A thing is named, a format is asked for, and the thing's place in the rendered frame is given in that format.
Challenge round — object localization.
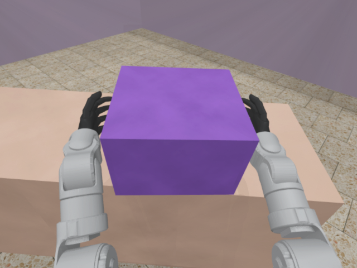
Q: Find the robot right upper arm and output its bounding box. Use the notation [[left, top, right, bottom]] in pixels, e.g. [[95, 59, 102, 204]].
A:
[[272, 238, 341, 268]]

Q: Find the robot left upper arm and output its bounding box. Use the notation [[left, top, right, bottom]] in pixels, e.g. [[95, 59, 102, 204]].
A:
[[56, 243, 119, 268]]

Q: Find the left robot forearm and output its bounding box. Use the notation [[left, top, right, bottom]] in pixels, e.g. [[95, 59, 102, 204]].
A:
[[54, 128, 108, 268]]

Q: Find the pedestal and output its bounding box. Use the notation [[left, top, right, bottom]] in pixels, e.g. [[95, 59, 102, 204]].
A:
[[0, 87, 344, 268]]

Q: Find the robot right hand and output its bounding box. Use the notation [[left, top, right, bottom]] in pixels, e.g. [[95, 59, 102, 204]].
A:
[[242, 94, 270, 133]]

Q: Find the right robot forearm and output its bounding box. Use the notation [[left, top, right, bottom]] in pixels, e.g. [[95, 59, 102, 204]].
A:
[[250, 132, 342, 268]]

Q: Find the carton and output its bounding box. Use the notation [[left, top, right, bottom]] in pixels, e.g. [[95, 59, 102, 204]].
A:
[[100, 66, 259, 195]]

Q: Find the robot left hand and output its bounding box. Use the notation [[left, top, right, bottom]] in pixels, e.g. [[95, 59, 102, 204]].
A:
[[78, 91, 112, 135]]

